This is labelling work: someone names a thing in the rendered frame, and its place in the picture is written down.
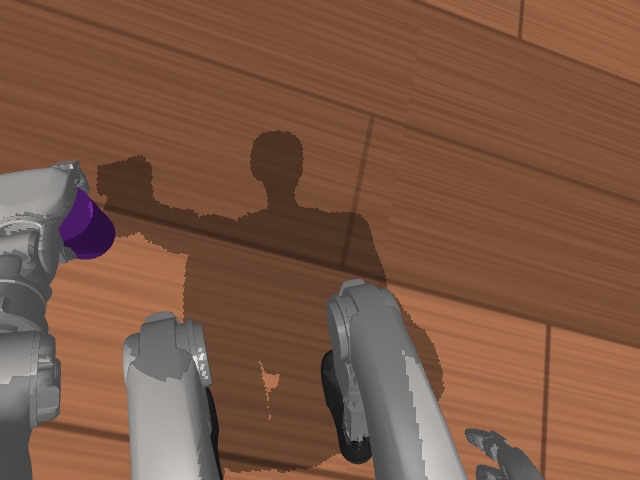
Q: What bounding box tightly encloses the right robot foot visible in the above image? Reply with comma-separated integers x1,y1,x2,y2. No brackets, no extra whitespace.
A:
321,349,372,464

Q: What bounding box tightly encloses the left robot foot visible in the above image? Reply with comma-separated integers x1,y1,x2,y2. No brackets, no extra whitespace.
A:
206,387,223,480

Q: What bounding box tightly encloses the left robot arm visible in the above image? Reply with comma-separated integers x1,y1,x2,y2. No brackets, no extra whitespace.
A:
0,216,61,480

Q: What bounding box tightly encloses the right robot hand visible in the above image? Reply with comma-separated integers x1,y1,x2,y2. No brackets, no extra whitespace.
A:
465,428,544,480

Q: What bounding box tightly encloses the left robot hand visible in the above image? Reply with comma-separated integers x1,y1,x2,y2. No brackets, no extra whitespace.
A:
0,160,90,264

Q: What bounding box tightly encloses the can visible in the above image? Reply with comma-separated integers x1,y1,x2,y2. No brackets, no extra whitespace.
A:
58,187,115,260

